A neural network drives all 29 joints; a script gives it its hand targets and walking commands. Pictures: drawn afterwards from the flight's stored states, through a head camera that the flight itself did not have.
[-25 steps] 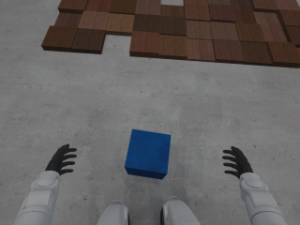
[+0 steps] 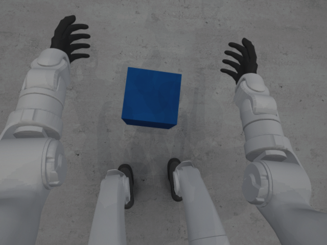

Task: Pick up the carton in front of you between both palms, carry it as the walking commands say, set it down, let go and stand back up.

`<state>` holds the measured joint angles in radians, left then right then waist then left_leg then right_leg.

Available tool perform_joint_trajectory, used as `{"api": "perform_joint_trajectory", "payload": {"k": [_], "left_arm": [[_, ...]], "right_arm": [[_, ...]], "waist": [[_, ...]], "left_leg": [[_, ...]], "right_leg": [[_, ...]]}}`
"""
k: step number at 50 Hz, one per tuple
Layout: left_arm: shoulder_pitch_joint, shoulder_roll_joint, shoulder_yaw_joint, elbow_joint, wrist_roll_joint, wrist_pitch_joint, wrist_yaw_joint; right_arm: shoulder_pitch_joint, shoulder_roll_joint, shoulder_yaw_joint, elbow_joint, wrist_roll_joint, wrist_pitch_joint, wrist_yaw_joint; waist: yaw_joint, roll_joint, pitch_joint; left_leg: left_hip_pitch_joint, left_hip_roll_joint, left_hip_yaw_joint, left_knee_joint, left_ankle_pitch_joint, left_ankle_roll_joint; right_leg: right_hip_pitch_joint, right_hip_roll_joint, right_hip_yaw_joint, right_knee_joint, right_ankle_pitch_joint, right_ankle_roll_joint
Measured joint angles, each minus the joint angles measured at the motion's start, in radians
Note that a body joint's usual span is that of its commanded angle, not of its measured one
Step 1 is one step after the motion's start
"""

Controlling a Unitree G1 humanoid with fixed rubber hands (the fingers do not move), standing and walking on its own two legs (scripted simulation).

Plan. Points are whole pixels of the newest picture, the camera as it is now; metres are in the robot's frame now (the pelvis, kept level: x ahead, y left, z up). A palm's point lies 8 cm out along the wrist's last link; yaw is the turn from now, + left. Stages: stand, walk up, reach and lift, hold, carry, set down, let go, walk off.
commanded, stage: reach and lift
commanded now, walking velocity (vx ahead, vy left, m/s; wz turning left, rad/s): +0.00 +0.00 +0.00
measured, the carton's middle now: (151, 102) +0.51 -0.04 -0.52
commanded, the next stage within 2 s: none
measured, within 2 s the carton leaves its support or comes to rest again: leaves its support in 1.82 s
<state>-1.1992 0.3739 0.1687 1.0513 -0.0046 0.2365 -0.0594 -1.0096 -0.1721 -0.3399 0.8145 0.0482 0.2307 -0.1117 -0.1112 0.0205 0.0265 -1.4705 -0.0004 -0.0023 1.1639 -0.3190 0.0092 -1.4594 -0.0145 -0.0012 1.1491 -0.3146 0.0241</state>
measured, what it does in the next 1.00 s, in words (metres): lowers itself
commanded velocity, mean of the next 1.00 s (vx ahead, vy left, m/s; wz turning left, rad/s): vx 0.00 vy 0.00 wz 0.00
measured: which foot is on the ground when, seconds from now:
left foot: down 0.00-1.00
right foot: down 0.00-1.00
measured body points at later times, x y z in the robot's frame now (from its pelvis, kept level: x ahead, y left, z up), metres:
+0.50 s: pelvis +0.02 +0.00 -0.12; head +0.36 +0.01 +0.18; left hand +0.55 +0.15 -0.29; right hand +0.48 -0.24 -0.28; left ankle +0.10 +0.11 -0.61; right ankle +0.10 -0.13 -0.61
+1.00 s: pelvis -0.03 +0.00 -0.27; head +0.35 +0.00 -0.03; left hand +0.55 +0.14 -0.46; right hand +0.49 -0.23 -0.46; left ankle +0.10 +0.11 -0.61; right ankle +0.10 -0.13 -0.61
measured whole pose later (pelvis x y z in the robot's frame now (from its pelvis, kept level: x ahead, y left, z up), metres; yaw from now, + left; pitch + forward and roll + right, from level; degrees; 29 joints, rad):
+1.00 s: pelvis -0.03 +0.00 -0.27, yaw -2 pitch +38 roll -2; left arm -1.54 0.47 -0.07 1.24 -0.24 0.05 0.08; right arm -1.40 -0.27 -0.17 1.12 0.26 0.02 -0.16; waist -0.09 -0.02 0.37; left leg -2.30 0.01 -0.03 2.15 -0.52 0.01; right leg -2.28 0.01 -0.01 2.12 -0.51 0.03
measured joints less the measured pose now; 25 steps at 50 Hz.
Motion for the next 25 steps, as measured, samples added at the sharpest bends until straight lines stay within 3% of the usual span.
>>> {"api": "perform_joint_trajectory", "payload": {"k": [6,15,20,25], "left_arm": [[-0.084,-0.014,0.047,0.014,0.067,-0.036,0.006],[0.002,-0.083,0.094,-0.018,0.118,-0.115,0.038],[0.045,-0.095,0.066,-0.037,0.085,-0.145,0.069],[0.038,-0.055,-0.018,-0.071,-0.007,-0.16,0.103]], "right_arm": [[-0.049,0.038,-0.056,-0.022,-0.041,-0.044,0.007],[0.022,0.062,-0.11,0.005,-0.08,-0.151,0.049],[0.035,0.049,-0.095,0.035,-0.061,-0.189,0.048],[0.008,0.012,-0.018,0.037,0.023,-0.203,0.021]], "waist": [[-0.012,-0.001,-0.019],[0.005,0.003,-0.133],[0.017,0.005,-0.162],[0.02,-0.001,-0.107]], "left_leg": [[-0.095,-0.003,-0.003,0.008,-0.002,0.003],[-0.279,-0.001,-0.006,0.111,-0.064,0.003],[-0.435,0.0,-0.012,0.276,-0.129,-0.001],[-0.576,0.001,-0.019,0.464,-0.179,-0.004]], "right_leg": [[-0.091,-0.003,-0.003,0.006,-0.002,0.002],[-0.273,0.0,-0.004,0.104,-0.062,0.003],[-0.428,0.004,-0.004,0.268,-0.126,0.006],[-0.568,0.01,-0.005,0.454,-0.177,0.005]]}}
